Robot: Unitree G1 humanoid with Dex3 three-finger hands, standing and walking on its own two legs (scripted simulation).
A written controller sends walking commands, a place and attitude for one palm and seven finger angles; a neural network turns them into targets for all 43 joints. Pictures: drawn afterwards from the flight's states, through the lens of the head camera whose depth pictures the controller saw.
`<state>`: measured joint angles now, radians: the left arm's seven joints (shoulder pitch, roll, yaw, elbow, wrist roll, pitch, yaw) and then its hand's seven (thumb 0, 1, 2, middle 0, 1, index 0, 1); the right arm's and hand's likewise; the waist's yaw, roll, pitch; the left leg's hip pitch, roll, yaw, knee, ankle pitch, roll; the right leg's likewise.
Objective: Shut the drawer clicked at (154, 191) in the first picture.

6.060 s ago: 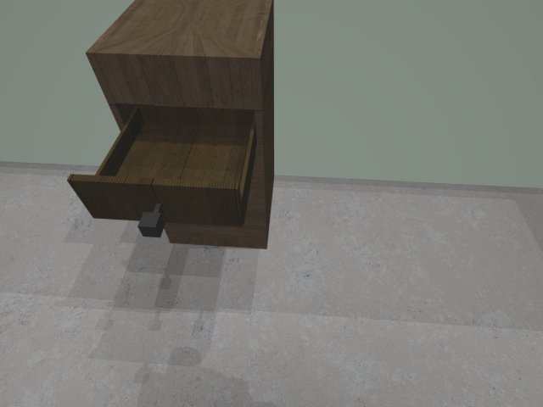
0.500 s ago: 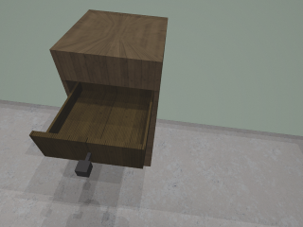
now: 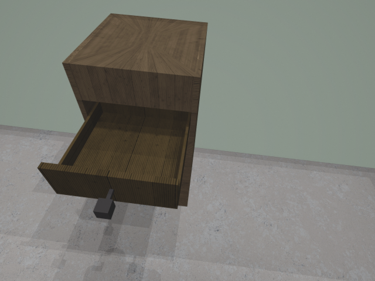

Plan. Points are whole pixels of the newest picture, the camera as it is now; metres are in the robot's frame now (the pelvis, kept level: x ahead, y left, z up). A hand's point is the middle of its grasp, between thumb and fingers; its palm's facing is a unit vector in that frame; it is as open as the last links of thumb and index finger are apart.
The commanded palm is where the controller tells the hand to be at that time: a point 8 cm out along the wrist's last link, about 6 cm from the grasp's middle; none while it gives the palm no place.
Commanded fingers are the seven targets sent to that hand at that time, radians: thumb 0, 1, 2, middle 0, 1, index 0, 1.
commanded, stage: look again from close up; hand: left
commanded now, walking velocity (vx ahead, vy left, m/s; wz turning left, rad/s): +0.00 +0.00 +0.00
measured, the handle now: (107, 202) +0.34 +0.24 -0.12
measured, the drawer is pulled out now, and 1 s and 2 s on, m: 0.30 0.30 0.30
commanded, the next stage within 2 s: shuffle to correct the standing spot in 0.08 s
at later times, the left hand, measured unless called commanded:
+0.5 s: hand out of the picture -0.03 +0.16 -0.18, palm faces +0.07 -0.98 -0.19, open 7.4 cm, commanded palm none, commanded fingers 0.00 0.90 0.90 -0.20 -0.30 -0.20 -0.30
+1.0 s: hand out of the picture +0.11 +0.23 -0.18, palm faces +0.05 -0.98 -0.19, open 7.4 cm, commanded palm none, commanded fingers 0.00 0.90 0.90 -0.20 -0.30 -0.20 -0.30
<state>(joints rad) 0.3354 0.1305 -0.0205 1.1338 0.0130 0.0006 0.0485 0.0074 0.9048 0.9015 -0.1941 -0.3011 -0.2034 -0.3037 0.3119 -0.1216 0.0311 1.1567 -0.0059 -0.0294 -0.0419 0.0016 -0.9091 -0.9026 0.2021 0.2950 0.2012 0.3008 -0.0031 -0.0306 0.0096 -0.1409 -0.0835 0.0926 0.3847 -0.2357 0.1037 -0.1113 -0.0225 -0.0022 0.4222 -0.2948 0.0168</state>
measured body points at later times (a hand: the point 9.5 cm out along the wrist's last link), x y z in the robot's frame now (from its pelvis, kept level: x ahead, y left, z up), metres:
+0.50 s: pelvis +0.02 +0.00 -0.01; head +0.02 +0.00 +0.44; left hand -0.03 +0.21 -0.17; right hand -0.01 -0.22 -0.17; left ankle -0.01 +0.05 -0.74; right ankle -0.04 -0.13 -0.74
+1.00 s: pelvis +0.06 +0.05 +0.00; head +0.08 +0.07 +0.45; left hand +0.11 +0.28 -0.17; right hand +0.05 -0.16 -0.15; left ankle +0.03 +0.08 -0.74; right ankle +0.05 -0.10 -0.68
